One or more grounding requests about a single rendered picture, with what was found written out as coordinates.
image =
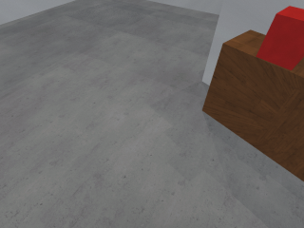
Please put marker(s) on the pedestal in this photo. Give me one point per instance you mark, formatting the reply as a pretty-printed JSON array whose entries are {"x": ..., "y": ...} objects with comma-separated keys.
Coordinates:
[{"x": 261, "y": 102}]

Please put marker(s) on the carton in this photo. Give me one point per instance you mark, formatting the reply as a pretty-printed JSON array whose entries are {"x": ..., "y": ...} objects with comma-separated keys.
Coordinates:
[{"x": 283, "y": 44}]

